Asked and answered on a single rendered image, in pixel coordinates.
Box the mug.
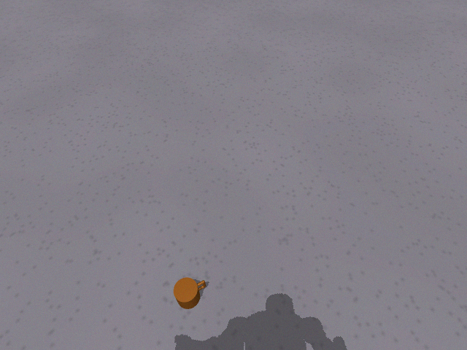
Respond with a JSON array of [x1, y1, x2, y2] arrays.
[[174, 278, 206, 309]]

